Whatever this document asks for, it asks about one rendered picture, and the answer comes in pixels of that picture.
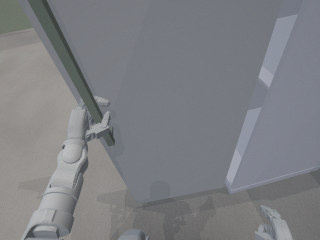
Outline fridge door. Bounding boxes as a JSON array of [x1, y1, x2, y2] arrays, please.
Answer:
[[17, 0, 283, 204]]

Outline left robot forearm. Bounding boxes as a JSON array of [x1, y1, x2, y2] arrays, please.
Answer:
[[20, 138, 89, 240]]

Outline robot left hand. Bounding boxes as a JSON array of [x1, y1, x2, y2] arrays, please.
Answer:
[[67, 95, 111, 143]]

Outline handle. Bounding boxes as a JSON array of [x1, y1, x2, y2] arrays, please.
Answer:
[[27, 0, 115, 147]]

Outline robot right hand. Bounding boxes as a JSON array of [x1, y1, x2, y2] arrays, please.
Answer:
[[254, 205, 294, 240]]

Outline left robot thigh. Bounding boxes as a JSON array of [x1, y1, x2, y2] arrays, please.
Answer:
[[117, 229, 150, 240]]

